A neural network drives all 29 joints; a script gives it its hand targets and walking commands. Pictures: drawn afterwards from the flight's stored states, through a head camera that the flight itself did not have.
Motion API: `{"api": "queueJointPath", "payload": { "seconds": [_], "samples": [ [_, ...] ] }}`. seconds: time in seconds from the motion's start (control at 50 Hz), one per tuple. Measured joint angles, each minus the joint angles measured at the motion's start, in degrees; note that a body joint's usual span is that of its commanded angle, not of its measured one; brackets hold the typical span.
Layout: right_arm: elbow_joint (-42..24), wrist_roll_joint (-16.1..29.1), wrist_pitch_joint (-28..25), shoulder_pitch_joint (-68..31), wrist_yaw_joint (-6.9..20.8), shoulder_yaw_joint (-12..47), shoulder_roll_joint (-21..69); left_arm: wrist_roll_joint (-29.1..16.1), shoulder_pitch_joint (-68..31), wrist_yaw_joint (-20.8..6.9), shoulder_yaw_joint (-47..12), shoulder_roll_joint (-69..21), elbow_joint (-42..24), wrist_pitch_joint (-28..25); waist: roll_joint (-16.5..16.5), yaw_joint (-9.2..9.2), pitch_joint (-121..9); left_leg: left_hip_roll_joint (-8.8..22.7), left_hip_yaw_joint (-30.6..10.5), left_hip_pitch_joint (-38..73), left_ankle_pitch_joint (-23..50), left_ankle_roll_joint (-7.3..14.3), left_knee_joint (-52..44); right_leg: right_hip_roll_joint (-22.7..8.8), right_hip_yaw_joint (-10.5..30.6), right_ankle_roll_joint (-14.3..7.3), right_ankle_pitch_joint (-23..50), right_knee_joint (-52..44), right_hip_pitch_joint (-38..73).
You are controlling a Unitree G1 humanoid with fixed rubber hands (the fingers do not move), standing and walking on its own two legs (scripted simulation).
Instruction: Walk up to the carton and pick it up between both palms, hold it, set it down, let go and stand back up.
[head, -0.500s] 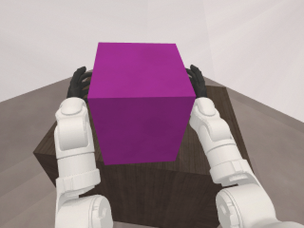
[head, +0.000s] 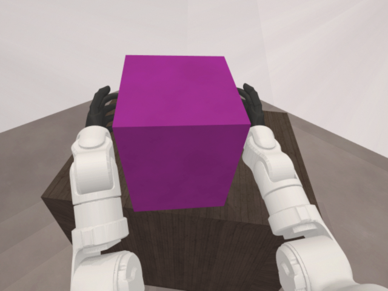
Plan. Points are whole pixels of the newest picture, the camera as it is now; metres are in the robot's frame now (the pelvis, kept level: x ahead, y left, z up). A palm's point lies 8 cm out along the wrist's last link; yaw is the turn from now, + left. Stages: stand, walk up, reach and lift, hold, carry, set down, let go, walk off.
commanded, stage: hold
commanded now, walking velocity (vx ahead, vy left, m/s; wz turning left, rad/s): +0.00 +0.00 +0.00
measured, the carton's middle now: (178, 135) +0.39 +0.00 +0.16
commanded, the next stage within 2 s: none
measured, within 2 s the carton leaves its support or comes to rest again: neither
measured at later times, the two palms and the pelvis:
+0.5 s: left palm (99, 126) +0.37 +0.15 +0.21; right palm (252, 125) +0.36 -0.14 +0.20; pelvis +0.00 +0.00 +0.00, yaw +0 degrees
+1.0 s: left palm (97, 130) +0.36 +0.15 +0.21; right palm (250, 125) +0.36 -0.14 +0.20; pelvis +0.00 +0.00 +0.00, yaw +0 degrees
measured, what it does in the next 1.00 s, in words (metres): stands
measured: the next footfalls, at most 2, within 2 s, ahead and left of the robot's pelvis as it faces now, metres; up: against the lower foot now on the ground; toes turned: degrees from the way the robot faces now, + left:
none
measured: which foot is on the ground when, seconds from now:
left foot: down 0.00-1.00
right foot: down 0.00-1.00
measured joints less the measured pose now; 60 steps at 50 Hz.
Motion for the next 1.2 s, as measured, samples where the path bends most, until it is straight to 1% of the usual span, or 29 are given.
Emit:
{"api": "queueJointPath", "payload": {
  "seconds": [0.28,0.4,0.66,0.78,0.94,1.08,1.2],
  "samples": [
    [0.34,-0.62,0.02,-0.30,-0.17,-0.31,0.24,0.20,-0.72,-0.41,0.44,0.15,0.87,-0.21,-0.04,0.13,0.22,-0.13,0.08,-0.19,0.41,0.09,-0.26,-0.12,0.05,0.01,0.08,0.27,-0.40],
    [0.72,-1.39,0.05,-0.65,-0.15,-1.44,0.67,0.09,-2.00,-0.50,0.59,0.49,2.49,-0.44,0.06,-0.06,0.15,-0.29,0.16,-0.74,0.57,0.30,-0.27,-0.27,0.12,0.20,0.28,0.22,-0.92],
    [1.12,-0.41,-0.36,-0.71,-0.10,-0.53,-0.13,1.01,-2.00,-0.44,0.54,-0.10,1.66,0.05,-0.08,-0.05,0.29,-0.22,0.67,-0.13,0.16,0.46,-0.06,-0.18,0.61,0.35,0.33,-0.11,-0.21],
    [-0.05,0.35,-0.58,-0.14,-0.12,0.02,-0.36,0.56,-0.74,-0.15,0.13,-0.32,0.03,-0.24,-0.07,0.18,0.14,-0.15,0.57,-0.05,0.03,0.33,0.11,-0.12,0.50,0.24,0.15,0.04,-0.08],
    [1.99,-1.16,-0.17,-1.15,0.43,-1.15,0.53,0.65,-1.20,-0.21,0.79,0.03,1.53,0.20,-0.35,0.35,0.25,-0.20,0.24,-0.09,0.40,0.16,-0.22,-0.18,0.11,0.01,-0.11,0.56,-0.35],
    [0.17,-0.77,-0.60,-0.19,-0.28,-0.67,0.44,-0.08,-0.80,-0.19,0.15,0.32,1.00,-0.73,-0.04,-0.34,0.29,-0.17,-0.20,-0.69,0.49,0.08,-0.04,-0.11,-0.33,-0.02,0.05,0.22,-0.52],
    [-0.67,-0.06,0.00,0.23,-0.51,-0.23,-0.07,0.09,-0.61,-0.21,0.23,-0.19,0.90,-0.78,0.01,-0.16,-0.22,-0.10,0.19,-0.32,0.40,0.12,-0.21,-0.04,0.05,-0.03,-0.03,0.29,-0.40]
  ]
}}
